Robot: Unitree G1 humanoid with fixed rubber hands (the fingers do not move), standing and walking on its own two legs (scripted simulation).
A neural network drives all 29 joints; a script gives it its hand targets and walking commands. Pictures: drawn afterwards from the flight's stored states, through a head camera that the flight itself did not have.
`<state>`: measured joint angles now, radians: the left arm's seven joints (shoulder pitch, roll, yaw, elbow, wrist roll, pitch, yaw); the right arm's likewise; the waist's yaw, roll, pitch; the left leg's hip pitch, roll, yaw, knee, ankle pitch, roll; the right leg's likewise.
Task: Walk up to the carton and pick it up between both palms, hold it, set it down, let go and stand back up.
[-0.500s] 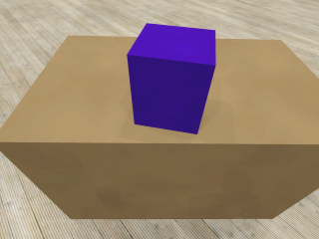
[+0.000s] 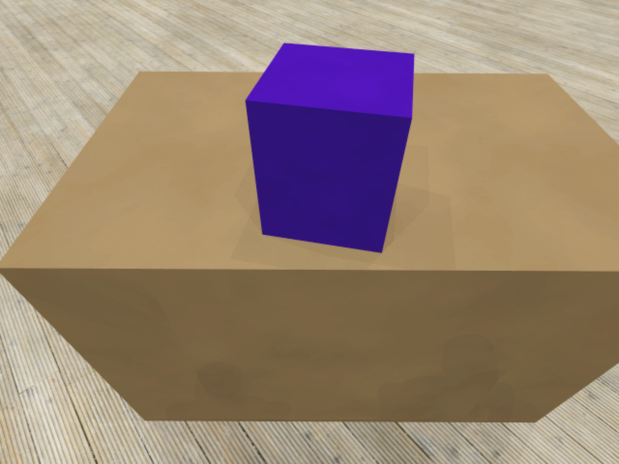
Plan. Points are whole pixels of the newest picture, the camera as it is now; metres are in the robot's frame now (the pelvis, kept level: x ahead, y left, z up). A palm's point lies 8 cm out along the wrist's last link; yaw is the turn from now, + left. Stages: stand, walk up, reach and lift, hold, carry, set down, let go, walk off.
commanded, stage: stand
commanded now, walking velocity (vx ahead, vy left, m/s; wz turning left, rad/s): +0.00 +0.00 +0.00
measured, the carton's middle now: (333, 149) +0.56 -0.04 +0.12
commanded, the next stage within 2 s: none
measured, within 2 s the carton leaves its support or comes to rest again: neither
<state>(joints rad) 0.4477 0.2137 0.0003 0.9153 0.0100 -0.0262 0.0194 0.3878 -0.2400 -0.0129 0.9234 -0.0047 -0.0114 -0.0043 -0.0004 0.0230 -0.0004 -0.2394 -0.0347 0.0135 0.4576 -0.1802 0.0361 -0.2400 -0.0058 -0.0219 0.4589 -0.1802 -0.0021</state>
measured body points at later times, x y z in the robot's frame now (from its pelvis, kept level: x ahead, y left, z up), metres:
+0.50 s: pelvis +0.02 -0.02 +0.00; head +0.01 -0.02 +0.45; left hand +0.03 +0.23 -0.14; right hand +0.03 -0.26 -0.15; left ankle +0.04 +0.10 -0.74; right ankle +0.04 -0.12 -0.74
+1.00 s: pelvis +0.03 -0.02 +0.00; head +0.03 -0.03 +0.45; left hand +0.04 +0.21 -0.14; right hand +0.05 -0.26 -0.15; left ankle +0.04 +0.10 -0.74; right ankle +0.04 -0.12 -0.74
